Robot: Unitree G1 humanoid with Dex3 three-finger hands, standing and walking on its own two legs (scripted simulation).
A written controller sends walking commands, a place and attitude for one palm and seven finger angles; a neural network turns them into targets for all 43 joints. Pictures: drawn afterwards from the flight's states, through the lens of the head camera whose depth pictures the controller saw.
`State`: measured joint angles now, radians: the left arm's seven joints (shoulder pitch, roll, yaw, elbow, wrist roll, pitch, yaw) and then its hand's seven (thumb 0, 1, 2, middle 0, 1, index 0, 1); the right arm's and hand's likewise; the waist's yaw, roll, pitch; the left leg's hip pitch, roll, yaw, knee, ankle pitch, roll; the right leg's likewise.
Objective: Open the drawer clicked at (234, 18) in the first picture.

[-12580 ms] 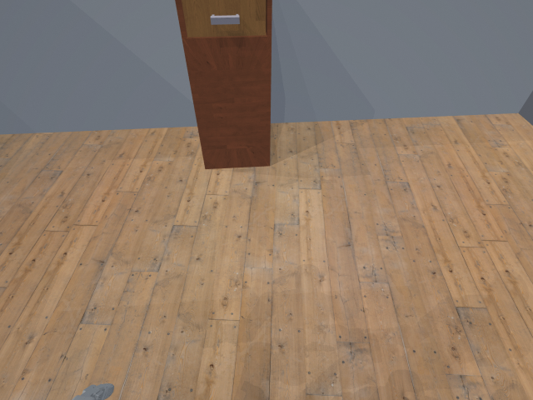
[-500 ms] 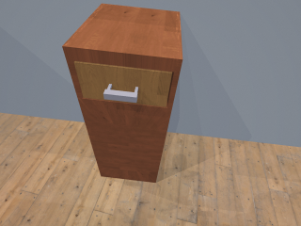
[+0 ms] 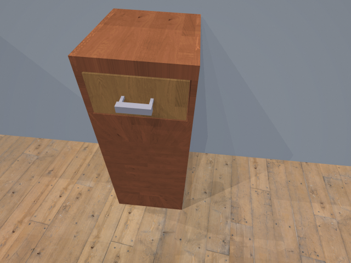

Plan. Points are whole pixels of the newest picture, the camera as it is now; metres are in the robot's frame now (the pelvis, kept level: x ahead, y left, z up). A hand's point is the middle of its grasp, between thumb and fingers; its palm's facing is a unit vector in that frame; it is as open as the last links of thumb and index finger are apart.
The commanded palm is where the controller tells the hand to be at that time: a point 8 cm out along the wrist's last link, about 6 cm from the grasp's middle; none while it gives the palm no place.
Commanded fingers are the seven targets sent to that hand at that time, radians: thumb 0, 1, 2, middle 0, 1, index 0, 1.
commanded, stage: come to a stop and stand still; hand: left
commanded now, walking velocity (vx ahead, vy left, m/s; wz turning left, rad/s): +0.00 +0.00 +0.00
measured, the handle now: (135, 104) +0.57 +0.16 +0.05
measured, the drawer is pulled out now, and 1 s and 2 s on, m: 0.00 0.00 0.00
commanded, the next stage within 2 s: look again from close up in 0.66 s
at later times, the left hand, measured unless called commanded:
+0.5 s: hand out of the picture -0.01 +0.21 -0.18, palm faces +0.07 -0.98 -0.17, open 7.4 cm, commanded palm none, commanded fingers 0.00 0.90 0.90 -0.20 -0.30 -0.20 -0.30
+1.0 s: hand out of the picture -0.05 +0.18 -0.18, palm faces +0.07 -0.99 -0.12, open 7.4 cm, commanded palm none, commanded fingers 0.00 0.90 0.90 -0.20 -0.30 -0.20 -0.30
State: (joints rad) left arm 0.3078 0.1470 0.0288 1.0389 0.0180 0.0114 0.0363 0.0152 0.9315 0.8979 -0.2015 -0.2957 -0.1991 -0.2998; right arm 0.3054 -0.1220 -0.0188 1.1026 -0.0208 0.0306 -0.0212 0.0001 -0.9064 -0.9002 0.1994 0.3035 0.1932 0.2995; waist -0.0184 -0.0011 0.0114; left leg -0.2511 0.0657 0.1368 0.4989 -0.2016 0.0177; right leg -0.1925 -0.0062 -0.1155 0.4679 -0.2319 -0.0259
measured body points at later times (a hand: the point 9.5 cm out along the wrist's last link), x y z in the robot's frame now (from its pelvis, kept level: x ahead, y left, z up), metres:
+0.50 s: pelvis -0.01 +0.05 -0.01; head -0.03 +0.05 +0.44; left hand -0.01 +0.26 -0.16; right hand +0.00 -0.17 -0.16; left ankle +0.05 +0.11 -0.74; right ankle +0.02 -0.10 -0.74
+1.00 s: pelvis -0.02 +0.04 +0.00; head -0.03 +0.05 +0.45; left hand -0.05 +0.24 -0.17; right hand -0.01 -0.19 -0.15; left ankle +0.05 +0.11 -0.74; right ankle +0.02 -0.10 -0.74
